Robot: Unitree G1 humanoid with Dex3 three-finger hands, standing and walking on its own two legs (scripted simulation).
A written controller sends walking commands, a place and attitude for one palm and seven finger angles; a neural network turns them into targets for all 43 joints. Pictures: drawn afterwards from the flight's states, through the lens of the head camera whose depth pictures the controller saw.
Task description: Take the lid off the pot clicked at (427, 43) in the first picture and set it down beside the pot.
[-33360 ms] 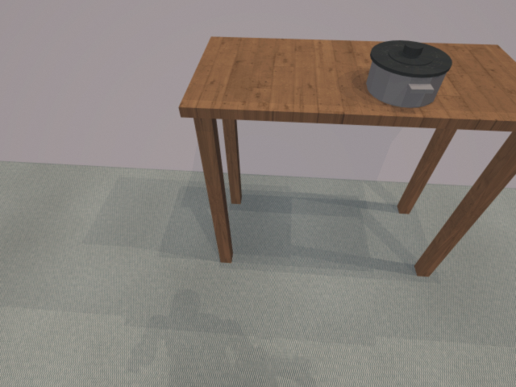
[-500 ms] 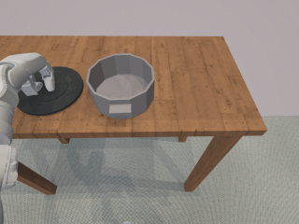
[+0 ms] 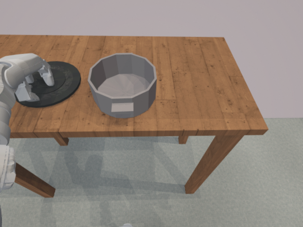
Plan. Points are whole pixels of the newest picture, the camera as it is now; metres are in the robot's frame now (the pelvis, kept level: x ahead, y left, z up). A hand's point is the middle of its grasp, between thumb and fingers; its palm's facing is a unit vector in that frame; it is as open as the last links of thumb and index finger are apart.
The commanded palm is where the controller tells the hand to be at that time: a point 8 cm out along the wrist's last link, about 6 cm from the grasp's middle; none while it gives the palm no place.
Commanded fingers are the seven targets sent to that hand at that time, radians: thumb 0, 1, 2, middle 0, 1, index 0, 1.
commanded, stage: open the fingers wide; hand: left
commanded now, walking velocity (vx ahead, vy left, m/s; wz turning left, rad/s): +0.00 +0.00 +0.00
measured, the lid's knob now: (44, 76) +0.52 +0.31 +0.09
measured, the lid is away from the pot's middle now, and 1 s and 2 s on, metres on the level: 0.24 0.26 0.26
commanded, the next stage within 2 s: raise the empty hand in 0.28 s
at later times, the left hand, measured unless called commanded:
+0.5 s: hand (34, 81) +0.46 +0.31 +0.12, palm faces -0.37 -0.06 -0.93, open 10.8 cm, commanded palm +0.46 +0.31 +0.20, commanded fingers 0.00 -0.14 0.92 -0.49 -0.59 -0.49 -0.59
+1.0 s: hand (17, 67) +0.46 +0.32 +0.18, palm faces -0.32 -0.05 -0.95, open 11.0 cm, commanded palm +0.46 +0.31 +0.26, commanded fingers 0.00 -0.14 0.92 -0.49 -0.59 -0.49 -0.59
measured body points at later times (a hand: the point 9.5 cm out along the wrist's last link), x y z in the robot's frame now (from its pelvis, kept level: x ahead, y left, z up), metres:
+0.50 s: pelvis +0.01 +0.01 +0.00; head +0.07 +0.02 +0.45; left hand +0.48 +0.31 +0.18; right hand +0.06 -0.27 -0.12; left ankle +0.06 +0.07 -0.72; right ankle -0.03 -0.14 -0.72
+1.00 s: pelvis +0.01 +0.02 +0.01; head +0.06 +0.03 +0.45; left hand +0.47 +0.32 +0.23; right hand +0.10 -0.25 -0.11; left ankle +0.06 +0.07 -0.72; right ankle -0.03 -0.14 -0.72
